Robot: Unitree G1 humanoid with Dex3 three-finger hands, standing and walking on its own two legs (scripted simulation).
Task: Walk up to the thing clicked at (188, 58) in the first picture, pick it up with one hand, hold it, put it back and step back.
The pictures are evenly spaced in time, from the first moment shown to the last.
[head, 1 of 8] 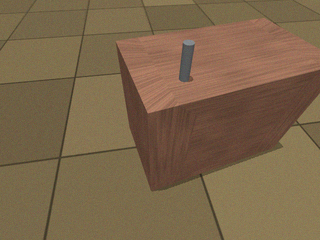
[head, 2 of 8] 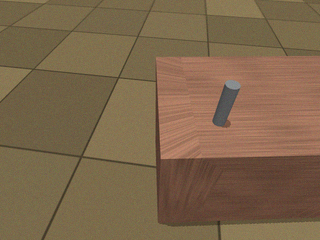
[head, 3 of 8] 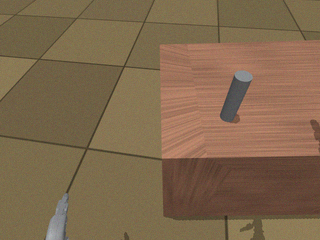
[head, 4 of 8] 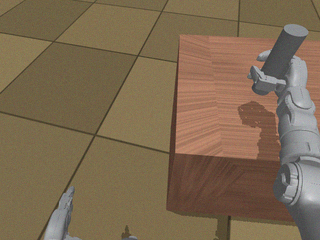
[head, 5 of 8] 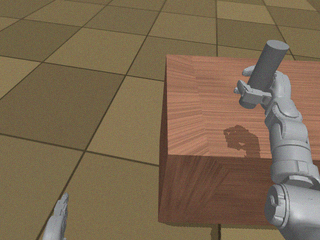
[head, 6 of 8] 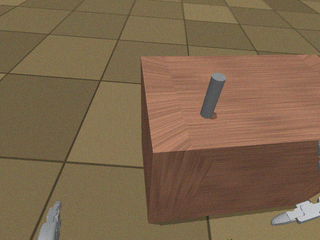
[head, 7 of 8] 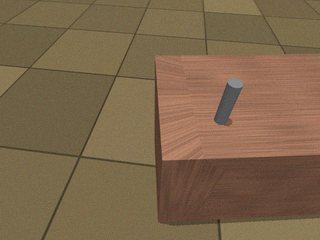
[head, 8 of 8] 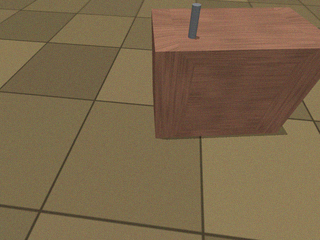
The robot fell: no
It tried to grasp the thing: yes
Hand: right
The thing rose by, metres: 0.24
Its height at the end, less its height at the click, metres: +0.00
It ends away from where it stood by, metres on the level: 0.01
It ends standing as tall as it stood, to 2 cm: yes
